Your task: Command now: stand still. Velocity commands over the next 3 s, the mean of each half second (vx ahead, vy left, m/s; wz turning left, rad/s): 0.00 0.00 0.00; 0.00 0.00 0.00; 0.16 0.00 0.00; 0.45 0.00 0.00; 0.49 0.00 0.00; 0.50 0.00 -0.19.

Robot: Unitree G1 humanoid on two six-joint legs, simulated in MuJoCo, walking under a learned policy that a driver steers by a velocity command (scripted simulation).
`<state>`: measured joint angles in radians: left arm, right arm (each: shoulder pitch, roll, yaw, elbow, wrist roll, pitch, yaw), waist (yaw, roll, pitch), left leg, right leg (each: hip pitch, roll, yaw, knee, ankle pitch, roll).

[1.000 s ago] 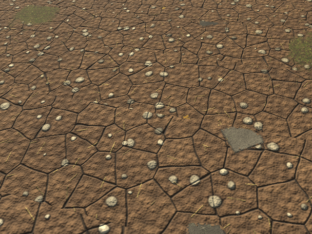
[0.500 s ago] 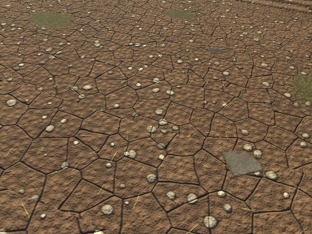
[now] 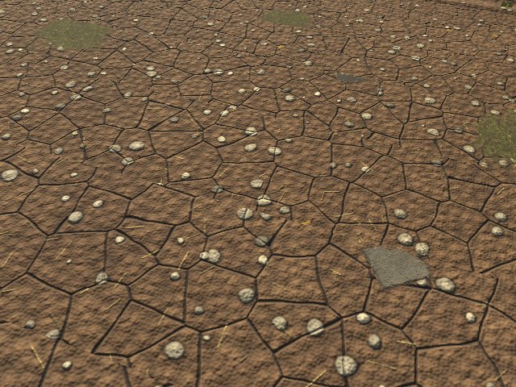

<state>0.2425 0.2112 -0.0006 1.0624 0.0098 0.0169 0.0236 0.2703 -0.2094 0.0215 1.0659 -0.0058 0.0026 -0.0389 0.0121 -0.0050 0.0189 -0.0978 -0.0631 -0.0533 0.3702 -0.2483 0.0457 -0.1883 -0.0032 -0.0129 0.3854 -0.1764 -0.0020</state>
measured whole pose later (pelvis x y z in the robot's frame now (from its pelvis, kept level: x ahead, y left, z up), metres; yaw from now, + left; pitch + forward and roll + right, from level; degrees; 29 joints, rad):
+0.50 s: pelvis +0.01 +0.00 +0.00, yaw +0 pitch -1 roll +0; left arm 0.27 0.16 -0.01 1.16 0.01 0.01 0.04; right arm 0.31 -0.15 0.03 1.15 -0.01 0.00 -0.05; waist 0.01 0.00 0.02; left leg -0.10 -0.06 -0.05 0.38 -0.26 0.04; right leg -0.19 0.00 -0.01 0.40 -0.19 0.00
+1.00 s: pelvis +0.01 +0.00 +0.00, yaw +0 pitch -1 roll +0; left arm 0.29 0.14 -0.01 1.18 0.01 0.01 0.04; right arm 0.34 -0.12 0.02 1.16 -0.01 -0.01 -0.05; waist 0.01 0.00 0.02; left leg -0.10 -0.06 -0.05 0.39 -0.27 0.04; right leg -0.19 0.00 0.00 0.41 -0.20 0.00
